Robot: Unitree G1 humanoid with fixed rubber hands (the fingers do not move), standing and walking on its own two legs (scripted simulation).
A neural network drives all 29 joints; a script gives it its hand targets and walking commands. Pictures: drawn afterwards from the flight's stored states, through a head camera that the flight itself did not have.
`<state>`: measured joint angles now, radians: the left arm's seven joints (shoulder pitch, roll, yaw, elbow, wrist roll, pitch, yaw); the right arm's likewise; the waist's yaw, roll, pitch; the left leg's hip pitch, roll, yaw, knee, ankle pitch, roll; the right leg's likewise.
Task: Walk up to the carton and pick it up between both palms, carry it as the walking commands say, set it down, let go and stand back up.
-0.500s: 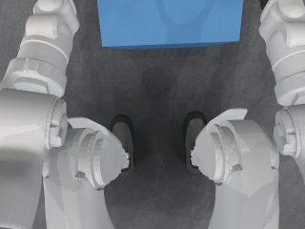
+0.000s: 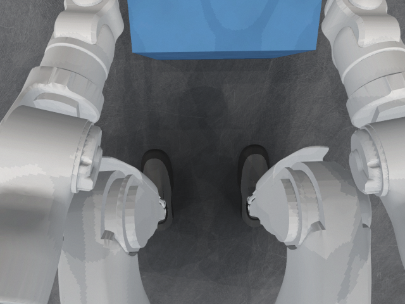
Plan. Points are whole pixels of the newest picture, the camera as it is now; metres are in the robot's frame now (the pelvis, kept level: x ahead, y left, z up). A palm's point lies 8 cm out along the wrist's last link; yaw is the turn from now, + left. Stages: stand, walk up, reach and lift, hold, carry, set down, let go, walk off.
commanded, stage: reach and lift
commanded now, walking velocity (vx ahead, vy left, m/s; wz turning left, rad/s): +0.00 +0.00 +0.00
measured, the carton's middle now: out of the picture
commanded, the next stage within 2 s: none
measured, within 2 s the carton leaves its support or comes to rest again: leaves its support in 0.54 s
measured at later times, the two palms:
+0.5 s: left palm out of the picture +0.56 +0.13 -0.18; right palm out of the picture +0.54 -0.19 -0.18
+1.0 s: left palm out of the picture +0.54 +0.14 -0.10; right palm out of the picture +0.52 -0.18 -0.11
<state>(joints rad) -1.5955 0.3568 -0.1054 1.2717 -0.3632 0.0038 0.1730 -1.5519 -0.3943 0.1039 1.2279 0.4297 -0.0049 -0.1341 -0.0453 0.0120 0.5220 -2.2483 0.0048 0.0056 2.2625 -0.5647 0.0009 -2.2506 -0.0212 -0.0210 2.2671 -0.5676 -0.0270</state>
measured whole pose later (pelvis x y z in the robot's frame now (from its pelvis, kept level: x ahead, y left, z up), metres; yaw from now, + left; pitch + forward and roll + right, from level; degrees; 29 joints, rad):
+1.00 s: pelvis -0.02 +0.02 +0.03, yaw -2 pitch +26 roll +1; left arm -1.48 0.32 0.10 0.98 -0.23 0.25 0.19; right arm -1.47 -0.35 -0.13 0.94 0.20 0.27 -0.14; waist -0.02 0.04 0.53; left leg -2.09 -0.07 0.00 2.17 -0.54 -0.03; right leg -2.11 0.04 0.05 2.16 -0.50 0.04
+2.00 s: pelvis -0.04 +0.01 +0.11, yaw -3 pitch +23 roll +2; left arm -1.29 0.22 0.31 0.61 -0.03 0.49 0.13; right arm -1.35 -0.20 -0.30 0.59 -0.01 0.51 -0.11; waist -0.02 0.01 0.53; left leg -1.84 -0.06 -0.01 1.90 -0.47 -0.05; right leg -1.88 0.06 0.05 1.90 -0.43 0.02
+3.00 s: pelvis -0.05 +0.01 +0.22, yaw -3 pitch +15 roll +2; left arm -1.13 0.19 0.28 0.56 -0.01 0.51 0.11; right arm -1.16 -0.12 -0.31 0.51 -0.05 0.51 -0.11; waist 0.00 0.01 0.52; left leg -1.39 -0.05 -0.02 1.54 -0.42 -0.03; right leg -1.42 0.05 0.07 1.54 -0.38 0.02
